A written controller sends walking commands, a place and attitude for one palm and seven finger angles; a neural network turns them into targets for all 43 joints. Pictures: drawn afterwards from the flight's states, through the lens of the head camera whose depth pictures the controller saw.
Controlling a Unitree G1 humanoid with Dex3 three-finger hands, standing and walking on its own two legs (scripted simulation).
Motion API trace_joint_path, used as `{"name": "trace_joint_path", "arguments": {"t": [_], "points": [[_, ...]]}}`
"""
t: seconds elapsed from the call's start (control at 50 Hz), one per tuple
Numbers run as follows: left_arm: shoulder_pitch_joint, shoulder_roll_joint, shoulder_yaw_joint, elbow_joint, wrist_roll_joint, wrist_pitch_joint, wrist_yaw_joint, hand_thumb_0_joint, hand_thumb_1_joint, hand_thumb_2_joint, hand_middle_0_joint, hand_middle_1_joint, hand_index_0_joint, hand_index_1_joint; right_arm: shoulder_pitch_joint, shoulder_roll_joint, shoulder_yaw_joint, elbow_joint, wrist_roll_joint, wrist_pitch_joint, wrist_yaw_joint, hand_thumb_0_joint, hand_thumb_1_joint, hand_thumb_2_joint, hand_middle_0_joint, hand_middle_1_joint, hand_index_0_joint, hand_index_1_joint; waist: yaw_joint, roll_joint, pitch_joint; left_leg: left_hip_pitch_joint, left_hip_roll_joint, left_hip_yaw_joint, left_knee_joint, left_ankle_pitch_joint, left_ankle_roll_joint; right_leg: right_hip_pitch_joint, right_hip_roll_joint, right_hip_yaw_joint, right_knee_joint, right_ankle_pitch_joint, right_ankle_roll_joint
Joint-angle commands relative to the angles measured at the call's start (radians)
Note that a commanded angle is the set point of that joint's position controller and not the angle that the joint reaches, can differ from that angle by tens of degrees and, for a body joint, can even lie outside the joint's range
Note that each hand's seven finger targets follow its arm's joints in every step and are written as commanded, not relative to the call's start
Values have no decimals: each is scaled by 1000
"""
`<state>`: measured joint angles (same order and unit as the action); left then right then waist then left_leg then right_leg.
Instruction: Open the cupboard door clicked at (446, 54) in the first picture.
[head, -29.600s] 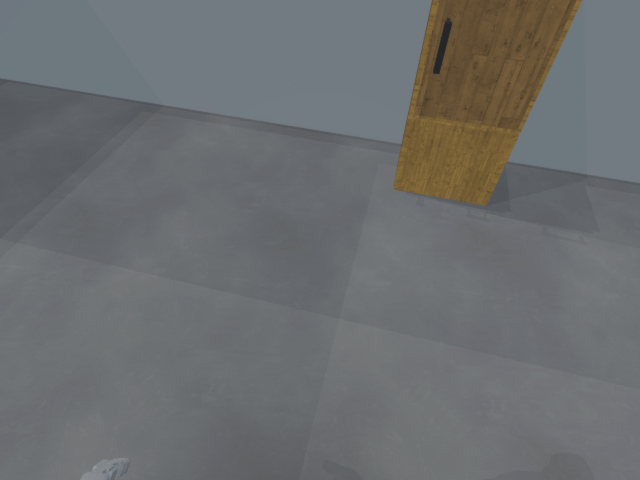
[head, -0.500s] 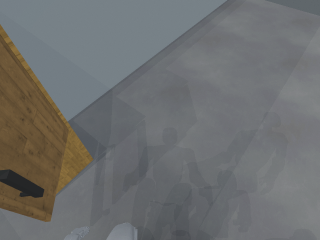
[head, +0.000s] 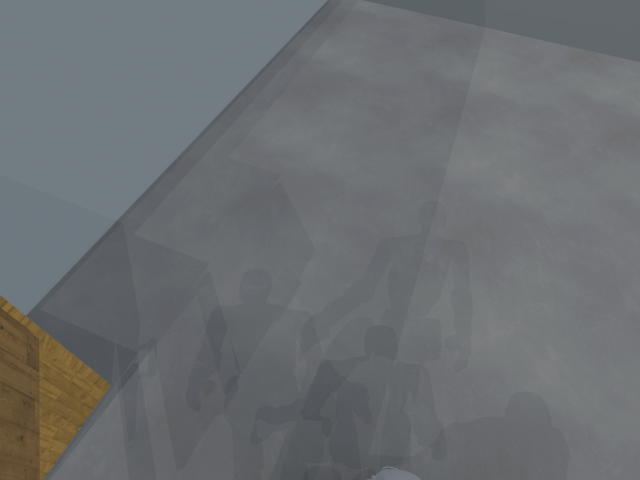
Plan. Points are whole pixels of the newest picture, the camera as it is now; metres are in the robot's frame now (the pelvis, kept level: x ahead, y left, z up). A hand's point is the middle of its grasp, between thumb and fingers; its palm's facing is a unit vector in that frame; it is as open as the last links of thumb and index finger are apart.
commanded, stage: walk to a spot facing it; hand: left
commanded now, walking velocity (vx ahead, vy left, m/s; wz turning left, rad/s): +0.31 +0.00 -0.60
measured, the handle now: out of the picture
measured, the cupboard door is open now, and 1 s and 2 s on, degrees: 45 45 45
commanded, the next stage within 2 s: turn to face it in 1.44 s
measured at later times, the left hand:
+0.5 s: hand (238, 438) +0.20 +0.13 -0.18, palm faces -0.15 -0.98 -0.15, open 7.4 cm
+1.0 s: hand (335, 240) +0.57 +0.00 -0.17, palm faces -0.50 -0.84 -0.20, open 7.4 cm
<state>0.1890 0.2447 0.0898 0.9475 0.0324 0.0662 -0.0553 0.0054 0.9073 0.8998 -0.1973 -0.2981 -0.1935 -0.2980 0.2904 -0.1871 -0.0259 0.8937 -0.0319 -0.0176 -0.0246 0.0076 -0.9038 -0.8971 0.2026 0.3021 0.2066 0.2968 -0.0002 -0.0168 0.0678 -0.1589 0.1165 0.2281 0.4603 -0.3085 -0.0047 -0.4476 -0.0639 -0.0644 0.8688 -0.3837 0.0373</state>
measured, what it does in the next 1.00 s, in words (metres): walks ahead, turning right: right foot, then left foot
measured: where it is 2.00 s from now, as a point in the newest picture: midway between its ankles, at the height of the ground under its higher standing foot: (411, 324)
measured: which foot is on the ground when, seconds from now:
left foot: down 0.00-0.12, up 0.14-0.54, down 0.56-1.00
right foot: up 0.00-0.10, down 0.12-0.56, up 0.58-1.00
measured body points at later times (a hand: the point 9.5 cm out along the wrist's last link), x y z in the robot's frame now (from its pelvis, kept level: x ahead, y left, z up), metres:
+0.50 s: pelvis +0.16 -0.04 +0.00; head +0.20 -0.03 +0.44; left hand +0.21 +0.18 -0.17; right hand +0.21 -0.31 -0.13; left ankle +0.29 +0.06 -0.71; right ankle +0.05 -0.13 -0.74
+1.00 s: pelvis +0.38 -0.11 -0.01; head +0.41 -0.14 +0.44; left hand +0.60 +0.04 -0.15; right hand +0.18 -0.26 -0.15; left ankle +0.32 +0.05 -0.74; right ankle +0.41 -0.24 -0.73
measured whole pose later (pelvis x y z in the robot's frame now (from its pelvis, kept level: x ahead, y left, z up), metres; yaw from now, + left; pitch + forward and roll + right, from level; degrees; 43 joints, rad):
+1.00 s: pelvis +0.38 -0.11 -0.01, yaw -27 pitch +2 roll +1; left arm 0.07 0.20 0.06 0.98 0.03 0.00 -0.04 0.00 0.91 0.90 -0.20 -0.30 -0.19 -0.30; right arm 0.48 -0.17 -0.03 1.07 -0.03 -0.05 -0.01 0.01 -0.91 -0.90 0.20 0.30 0.20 0.30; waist -0.06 0.00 0.07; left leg 0.01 0.09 0.29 0.39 -0.39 -0.05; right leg -0.50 -0.06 -0.12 0.67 -0.21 -0.05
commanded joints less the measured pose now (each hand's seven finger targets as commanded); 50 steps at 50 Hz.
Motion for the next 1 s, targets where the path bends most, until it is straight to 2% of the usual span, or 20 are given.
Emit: {"name": "trace_joint_path", "arguments": {"t": [0.0, 0.04, 0.06, 0.08, 0.1, 0.12, 0.18, 0.22, 0.42, 0.46, 0.5, 0.52, 0.54, 0.56, 0.58, 0.62, 0.7, 0.9, 0.94, 0.98], "points": [[-159, 16, -10, -129, -1, -57, -15, 0, 900, 900, -200, -300, -200, -300, 110, -213, -62, -13, -9, -12, 1, 0, -900, -900, 200, 300, 200, 300, -67, 209, -33, 102, 251, -142, -164, 102, 110, -40, 16, -63, -172, -37, -21], [-111, 25, -3, -113, -2, -61, -12, 0, 900, 900, -200, -300, -200, -300, 86, -218, -61, -15, -10, -11, 6, 0, -900, -900, 200, 300, 200, 300, -28, 172, -32, 21, 248, -100, -100, 72, 87, 99, 40, -83, -250, -5, -41], [-9, 45, 5, -79, -1, -66, -7, 0, 900, 900, -200, -300, -200, -300, 56, -218, -59, -20, -6, -10, 9, 0, -900, -900, 200, 300, 200, 300, 32, 104, -61, -75, 213, -66, 32, 68, 60, 276, 71, -99, -328, 50, -61], [167, 114, 24, -28, 1, -78, 2, 0, 900, 900, -200, -300, -200, -300, 3, -194, -52, -42, 7, -13, 20, 0, -900, -900, 200, 300, 200, 300, 126, -43, -139, -229, 137, 30, 276, 86, 17, 518, 2, 22, -429, -25, -113], [315, 252, 61, 14, 0, -90, 23, 0, 900, 900, -200, -300, -200, -300, -89, -107, -29, -104, 24, -18, 30, 0, -900, -900, 200, 300, 200, 300, 204, -382, -160, -565, -24, 57, 615, -343, -42, 701, -295, 536, -582, -116, -246], [316, 277, 56, 16, -20, -87, 40, 0, 900, 900, -200, -300, -200, -300, -144, -155, -34, -123, 12, -15, 25, 0, -900, -900, 200, 300, 200, 300, 186, -323, -116, -673, -30, -135, 777, -343, -34, 654, -357, 686, -660, -85, -306], [84, 147, 26, -42, -18, -91, 58, 0, 900, 900, -200, -300, -200, -300, -113, -153, -54, -58, 9, -12, 28, 0, -900, -900, 200, 300, 200, 300, 59, -129, -24, -570, 45, -219, 751, -84, -46, 412, -240, 443, -657, -96, -257], [43, 117, 15, -55, -10, -108, 56, 0, 900, 900, -200, -300, -200, -300, -73, -127, -49, -25, 2, -1, 31, 0, -900, -900, 200, 300, 200, 300, 11, -102, 9, -464, 36, -198, 643, -39, -65, 279, -190, 321, -673, 63, -237], [124, 118, 14, 15, -9, -133, 46, 0, 900, 900, -200, -300, -200, -300, -190, -84, -47, -67, 13, -33, 39, 0, -900, -900, 200, 300, 200, 300, 24, -111, 17, -375, -37, -175, 265, 61, -54, 346, -156, 290, -621, 300, -233], [110, 116, 16, 21, -10, -130, 49, 0, 900, 900, -200, -300, -200, -300, -157, -87, -50, -55, 13, -41, 37, 0, -900, -900, 200, 300, 200, 300, 0, -101, 17, -261, -66, -152, 181, 72, -42, 310, -141, 280, -584, 320, -215], [83, 100, 15, 20, -18, -129, 49, 0, 900, 900, -200, -300, -200, -300, 16, -126, -61, 7, 8, -53, 20, 0, -900, -900, 200, 300, 200, 300, -84, -13, -47, 43, -93, -143, 48, 115, -22, 193, -72, 221, -388, 426, -172], [97, 62, 12, 10, -23, -129, 45, 0, 900, 900, -200, -300, -200, -300, 171, -206, -82, 48, -5, -61, 8, 0, -900, -900, 200, 300, 200, 300, -141, 137, -157, 268, 63, -348, -6, 16, 36, 60, 12, 162, -137, 325, -126], [149, 6, -2, -3, -32, -132, 35, 0, 900, 900, -200, -300, -200, -300, 288, -310, -100, 63, -19, -63, 3, 0, -900, -900, 200, 300, 200, 300, -150, 409, -264, 406, 354, -727, -159, -64, 142, -133, 144, 27, 240, -165, -78], [90, 29, -3, -19, -19, -134, 39, 0, 900, 900, -200, -300, -200, -300, 266, -287, -86, 58, -13, -45, -4, 0, -900, -900, 200, 300, 200, 300, -139, 293, -220, 329, 397, -807, -222, -106, 189, -197, 85, 134, 401, -159, -95], [74, 34, -1, -25, -12, -135, 34, 0, 900, 900, -200, -300, -200, -300, 172, -249, -76, 24, -11, -41, 2, 0, -900, -900, 200, 300, 200, 300, -95, 181, -123, 196, 373, -732, -232, -171, 191, -226, 29, 122, 458, -95, -96], [38, 16, 3, 0, 2, -123, 22, 0, 900, 900, -200, -300, -200, -300, 69, -142, -45, 10, -8, -53, 0, 0, -900, -900, 200, 300, 200, 300, -41, 187, 4, -8, 273, -524, -266, -97, 118, -205, -21, 114, 468, 67, -73], [83, -29, -10, 21, 3, -90, 13, 0, 900, 900, -200, -300, -200, -300, 93, -105, -31, 42, 5, -75, -8, 0, -900, -900, 200, 300, 200, 300, 4, 134, -59, 55, 203, -239, -239, 304, 96, -194, -35, 79, 364, 157, -43], [-169, -41, -34, -44, -1, -92, 5, 0, 900, 900, -200, -300, -200, -300, 232, -116, -24, 132, -7, -51, 9, 0, -900, -900, 200, 300, 200, 300, -58, 150, 29, 98, 204, -76, -227, 415, 106, -93, -5, -58, -167, 192, -69], [-137, -23, -31, -32, -4, -98, 9, 0, 900, 900, -200, -300, -200, -300, 231, -132, -23, 142, -7, -47, 9, 0, -900, -900, 200, 300, 200, 300, -29, 142, 11, 116, 212, -56, -157, 565, 98, 2, 26, -84, -211, 149, -95], [72, 18, -18, 33, -3, -114, 19, 0, 900, 900, -200, -300, -200, -300, 194, -146, -23, 142, 1, -42, 11, 0, -900, -900, 200, 300, 200, 300, 76, 93, -93, 78, 168, -10, 96, 718, 60, 286, 79, -110, -319, 177, -127]]}}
